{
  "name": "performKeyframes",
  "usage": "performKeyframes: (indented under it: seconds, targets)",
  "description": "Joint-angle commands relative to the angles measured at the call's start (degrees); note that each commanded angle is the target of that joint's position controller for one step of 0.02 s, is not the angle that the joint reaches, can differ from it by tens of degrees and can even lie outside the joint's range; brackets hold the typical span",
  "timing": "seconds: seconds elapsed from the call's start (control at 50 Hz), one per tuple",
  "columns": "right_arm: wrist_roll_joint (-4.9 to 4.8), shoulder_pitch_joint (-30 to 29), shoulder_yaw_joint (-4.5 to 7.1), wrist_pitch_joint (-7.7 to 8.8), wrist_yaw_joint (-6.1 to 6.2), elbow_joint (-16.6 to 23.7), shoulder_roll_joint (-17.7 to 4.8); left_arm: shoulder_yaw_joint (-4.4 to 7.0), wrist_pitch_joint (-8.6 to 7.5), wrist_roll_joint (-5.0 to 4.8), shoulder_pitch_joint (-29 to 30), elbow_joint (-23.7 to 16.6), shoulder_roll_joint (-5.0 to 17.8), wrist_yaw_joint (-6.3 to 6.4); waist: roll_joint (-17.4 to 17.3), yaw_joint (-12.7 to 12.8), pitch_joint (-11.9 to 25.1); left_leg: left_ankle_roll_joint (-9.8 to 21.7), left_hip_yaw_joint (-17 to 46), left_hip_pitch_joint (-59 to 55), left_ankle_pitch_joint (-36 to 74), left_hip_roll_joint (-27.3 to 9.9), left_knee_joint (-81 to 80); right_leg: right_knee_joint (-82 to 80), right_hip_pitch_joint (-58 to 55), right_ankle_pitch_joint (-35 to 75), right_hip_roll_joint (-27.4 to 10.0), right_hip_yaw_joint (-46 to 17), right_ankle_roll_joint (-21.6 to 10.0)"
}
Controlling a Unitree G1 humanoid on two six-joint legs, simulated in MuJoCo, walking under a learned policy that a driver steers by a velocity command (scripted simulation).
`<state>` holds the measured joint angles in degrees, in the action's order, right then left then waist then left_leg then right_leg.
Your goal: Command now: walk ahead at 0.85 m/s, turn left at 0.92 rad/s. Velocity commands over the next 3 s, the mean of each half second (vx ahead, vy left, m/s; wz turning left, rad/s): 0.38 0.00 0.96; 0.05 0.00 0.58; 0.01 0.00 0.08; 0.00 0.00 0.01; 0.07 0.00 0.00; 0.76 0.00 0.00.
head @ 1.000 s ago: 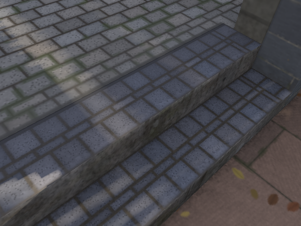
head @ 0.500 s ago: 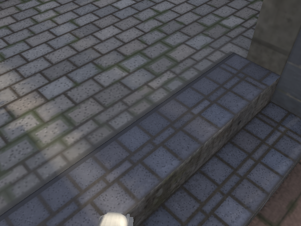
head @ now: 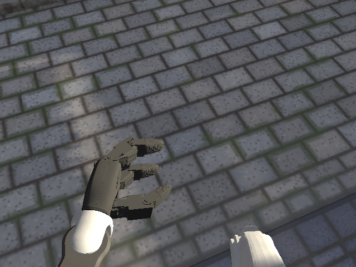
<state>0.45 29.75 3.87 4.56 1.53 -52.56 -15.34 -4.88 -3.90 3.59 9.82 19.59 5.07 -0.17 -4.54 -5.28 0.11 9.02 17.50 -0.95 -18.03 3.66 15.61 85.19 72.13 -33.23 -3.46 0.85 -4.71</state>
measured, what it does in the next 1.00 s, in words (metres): climbs, turning left: right foot 0.17 m higher, then left foot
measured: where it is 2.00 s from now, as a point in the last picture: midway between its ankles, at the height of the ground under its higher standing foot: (180, 244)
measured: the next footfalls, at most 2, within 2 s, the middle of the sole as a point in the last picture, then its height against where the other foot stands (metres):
right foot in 0.02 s outside the picture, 0.17 m higher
left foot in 0.44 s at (136, 251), level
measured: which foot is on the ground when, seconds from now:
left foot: down 0.00-0.02, up 0.04-0.42, down 0.44-0.80, up 0.82-1.00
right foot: up 0.00-0.00, down 0.02-0.46, up 0.48-0.78, down 0.80-1.00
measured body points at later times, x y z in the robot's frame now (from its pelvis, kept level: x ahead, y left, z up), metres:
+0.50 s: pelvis +0.33 +0.00 +0.15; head +0.33 +0.01 +0.60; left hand +0.32 +0.33 +0.07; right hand +0.66 -0.11 +0.10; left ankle +0.40 +0.11 -0.57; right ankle +0.25 -0.20 -0.52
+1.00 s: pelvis +0.43 -0.02 +0.16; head +0.46 -0.01 +0.61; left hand +0.34 +0.26 +0.07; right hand +0.74 -0.08 +0.07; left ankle +0.33 +0.06 -0.49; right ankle +0.55 -0.08 -0.57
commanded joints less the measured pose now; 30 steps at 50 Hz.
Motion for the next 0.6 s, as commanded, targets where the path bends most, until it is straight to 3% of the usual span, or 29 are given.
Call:
performKeyframes:
  seconds: [0.02, 0.04, 0.06, 0.08, 0.1, 0.12, 0.14, 0.16, 0.18, 0.2, 0.22, 0.24, 0.26, 0.28, 0.3, 0.32, 0.34, 0.36, 0.4, 0.42, 0.44, 0.46, 0.48, 0.5, 0.52, 0.54, 0.56, 0.58, 0.6]
  targets:
    - [-2.84, -10.9, 5.22, 2.50, -1.35, 9.5, -17.7, 6.08, 0.85, -3.75, -28.9, 3.8, 9.6, 0.43, 0.0, 22.0, 27.4, 3.1, 3.1, 31.8, 90.9, -5.8, 19.5, -19.6, -82.0, 10.7, 6.3, 2.3, -0.8]
    - [-3.06, -16.7, 5.62, 4.41, -2.36, 11.6, -16.8, 9.85, 1.00, -2.64, -39.3, 8.5, 17.5, 0.78, 5.9, 26.6, 34.0, -0.8, 1.1, 27.2, 82.9, -2.5, 38.7, -28.0, -84.1, -2.1, 0.8, -7.5, -2.0]
    - [-3.40, -21.7, 3.73, 5.00, -3.44, 16.2, -7.7, 11.13, 0.52, -1.65, -37.3, 10.2, 22.9, 1.21, 28.2, 23.1, 36.1, -4.4, -4.4, 35.5, 20.2, 7.4, 64.8, -46.8, -83.6, -4.9, -15.5, -37.7, -7.8]
    - [-0.13, -20.0, 3.18, 4.83, -3.33, 18.6, -4.1, 11.43, 1.06, -2.46, -28.2, 9.1, 21.0, 1.53, 28.1, 16.5, 31.5, -5.2, -4.5, 40.5, 11.0, 6.2, 83.4, -56.7, -77.7, 15.5, -19.4, -52.0, -10.0]
    - [0.91, -17.9, 2.94, 3.65, -2.87, 18.9, -2.1, 10.16, 1.04, -3.14, -23.3, 10.5, 15.9, 1.56, 20.6, 11.4, 23.8, -4.8, -7.6, 45.2, 10.4, 2.6, 88.8, -52.7, -73.7, 19.0, -20.0, -46.3, -10.6]
    - [2.55, -8.7, 0.26, 3.41, -8.31, 9.5, -3.2, 5.44, 0.41, -4.65, -28.2, 12.9, 11.6, -1.05, 11.5, 14.1, 4.6, -2.7, -5.1, 54.3, 10.4, 3.4, 109.2, -54.5, -56.1, 33.6, -21.8, -43.9, -17.9]
    - [2.97, -12.0, 0.17, 3.42, -9.46, 11.2, -3.1, 5.16, -0.18, -3.60, -30.2, 19.7, 7.8, -1.81, 4.5, 12.3, 9.3, -0.7, -5.9, 57.5, 2.6, 2.1, 113.0, -53.6, -60.1, 42.7, -23.1, -37.5, -18.6]
    - [3.34, -14.6, -1.46, 3.05, -9.38, 14.5, -1.0, 4.14, -1.27, -3.21, -26.3, 23.5, 4.0, -1.01, 2.4, 7.5, 10.7, -0.4, -5.4, 60.8, -1.6, -1.9, 105.7, -51.6, -61.6, 45.4, -22.1, -28.8, -15.0]
    - [3.84, -17.3, -2.62, 2.60, -9.42, 16.3, 1.6, 4.10, -2.23, -3.61, -22.9, 25.8, 1.8, 0.44, 2.9, 5.4, 8.5, 0.1, -7.0, 60.5, -2.7, -5.8, 95.1, -53.4, -59.2, 46.8, -19.5, -19.8, -11.0]
    - [4.51, -18.6, -3.32, 1.96, -9.90, 17.6, 2.3, 3.67, -3.32, -3.50, -19.3, 27.1, -0.1, 2.10, 3.4, 3.0, 6.9, -0.7, -8.9, 59.2, -5.8, -8.8, 85.3, -56.0, -57.9, 43.8, -18.0, -13.3, -8.9]
    - [3.56, -20.7, -3.67, 1.52, -9.91, 18.8, 2.9, 4.56, -3.94, -2.93, -15.1, 27.0, 1.1, 3.23, 4.9, 1.4, 6.6, -2.8, -10.7, 53.7, -11.5, -10.5, 74.3, -59.6, -54.9, 40.0, -15.4, -6.4, -6.7]
    - [2.45, -23.0, -3.99, 1.53, -9.77, 20.2, 2.0, 5.62, -4.69, -1.89, -11.1, 26.2, 4.6, 4.26, 5.3, 0.5, 6.1, -5.1, -13.4, 45.0, -9.6, -11.0, 60.8, -65.4, -49.5, 33.7, -10.3, 1.4, -4.0]
    - [2.28, -22.4, -3.34, 2.01, -10.03, 19.9, -0.2, 6.97, -6.31, -1.25, -6.9, 23.6, 8.9, 4.81, 9.0, -0.2, 5.6, -7.4, -15.1, 34.8, -1.3, -10.9, 57.3, -70.9, -44.3, 34.3, -8.0, 6.7, -2.2]
    - [1.60, -21.8, -3.01, 2.62, -10.93, 19.4, -1.6, 8.28, -7.30, -0.69, -4.8, 22.5, 13.4, 4.99, 7.6, 0.2, 6.0, -9.2, -16.9, 27.3, 1.4, -10.1, 48.3, -71.7, -42.9, 34.9, -5.7, 12.8, -0.4]
    - [0.08, -22.4, -2.95, 3.03, -11.65, 18.6, -2.6, 9.80, -7.70, -1.17, -5.2, 21.6, 18.2, 5.01, 7.9, 1.8, 5.6, -10.8, -18.3, 24.7, 3.2, -8.3, 41.4, -71.7, -45.9, 38.0, -5.6, 14.8, 0.3]
    - [-1.02, -23.2, -2.92, 3.20, -12.43, 17.4, -3.3, 10.91, -7.41, -0.23, -7.1, 21.1, 21.7, 4.82, 6.8, 3.9, 4.5, -11.0, -20.5, 26.2, 6.4, -6.2, 37.9, -70.7, -51.7, 46.2, -6.3, 15.9, -0.3]
    - [-1.99, -22.8, -2.82, 2.87, -12.78, 17.0, -3.6, 11.48, -7.21, 0.86, -9.7, 21.1, 23.6, 4.33, 6.6, 4.1, 3.6, -10.3, -20.4, 29.0, 9.5, -5.6, 33.1, -68.7, -59.3, 56.6, -8.4, 16.0, -0.9]
    - [-2.10, -21.3, -2.35, 2.29, -12.72, 15.9, -4.7, 11.75, -6.96, 1.30, -11.6, 20.6, 24.5, 4.01, 7.0, 4.0, 2.6, -9.5, -19.6, 30.5, 12.1, -5.5, 28.4, -66.9, -65.0, 64.1, -10.8, 15.3, -1.7]
    - [-1.54, -18.5, -0.77, 1.87, -11.34, 14.5, -7.9, 11.25, -6.59, 0.97, -13.0, 19.4, 23.6, 3.48, 8.9, 2.4, 2.5, -6.7, -20.1, 26.2, 17.6, -2.9, 19.6, -61.9, -69.5, 70.7, -12.2, 15.7, -1.2]
    - [-1.13, -16.8, 0.84, 2.43, -9.75, 13.6, -10.8, 10.81, -6.39, 0.41, -14.5, 19.3, 22.6, 3.14, 8.3, 1.5, 3.0, -4.4, -21.5, 19.6, 22.5, 0.2, 15.0, -56.9, -68.1, 68.9, -11.3, 16.6, 0.7]
    - [0.43, -12.6, 2.99, 3.22, -7.22, 12.8, -14.4, 10.21, -6.31, 0.29, -19.1, 20.5, 20.5, 2.62, 5.0, 1.3, 6.0, 0.0, -20.0, 8.6, 30.4, 2.3, 12.6, -46.8, -64.1, 61.1, -9.2, 15.7, 4.6]
    - [2.87, -5.4, 4.06, 3.60, -4.39, 11.6, -17.7, 7.90, -5.91, 0.27, -23.6, 20.4, 13.1, 1.64, -3.8, 1.9, 14.5, 10.6, -8.1, -9.7, 64.7, -5.3, 14.8, -32.5, -54.2, 28.2, -3.9, 15.6, 10.5]
    - [2.93, -6.9, 4.84, 2.46, -3.94, 13.7, -23.0, 5.89, -5.41, 1.19, -37.1, 18.8, 7.4, 0.46, -9.1, 10.3, 31.0, 26.6, 18.2, -28.9, 77.7, -19.7, 14.1, -20.2, -45.1, -7.2, 2.4, 6.3, 14.8]
    - [3.46, -9.9, 4.45, 2.91, -3.75, 12.4, -18.0, 6.41, -4.57, -2.91, -27.7, 18.3, 11.8, -0.02, -1.6, 3.6, 19.5, 22.1, 24.3, -22.8, 65.2, -21.5, 9.2, -9.0, -33.3, -7.0, 4.0, -2.7, 14.1]
    - [1.80, -11.0, 3.75, 3.06, -3.70, 11.3, -13.8, 7.68, -3.93, -3.23, -16.5, 15.7, 16.9, 0.70, 1.2, 0.6, 11.4, 14.2, 14.1, -13.5, 48.7, -16.7, 9.4, -5.2, -27.9, -4.1, 3.7, -5.7, 12.9]
    - [-0.12, -14.0, 2.34, 2.88, -3.15, 11.4, -10.8, 8.45, -3.53, -1.20, -15.6, 15.0, 18.8, 1.79, 1.8, 3.2, 10.5, 11.2, 11.3, -5.3, 35.9, -13.9, 6.8, -8.0, -30.0, 0.3, 2.1, -7.1, 12.2]
    - [-0.59, -18.2, 1.43, 2.99, -3.10, 12.1, -9.3, 8.05, -3.39, 0.30, -16.1, 14.8, 18.6, 2.61, 1.5, 6.0, 7.4, 10.8, 8.7, 5.1, 33.4, -11.6, 4.4, -13.0, -34.1, 3.1, 0.7, -8.5, 11.5]
    - [-0.32, -21.0, 1.22, 2.93, -2.99, 13.0, -9.7, 7.24, -2.89, 0.98, -16.6, 14.6, 17.1, 2.93, 1.9, 8.2, 5.8, 10.3, 8.8, 14.8, 29.6, -10.7, 1.0, -16.4, -40.2, 3.9, 0.1, -8.4, 11.3]
    - [0.43, -23.5, 1.32, 2.98, -3.06, 14.3, -10.2, 6.98, -2.21, 0.55, -17.8, 14.7, 16.7, 3.32, 2.8, 9.5, 6.8, 10.0, 9.5, 19.7, 26.1, -10.1, -1.0, -18.5, -44.4, 4.3, 0.8, -7.7, 11.4]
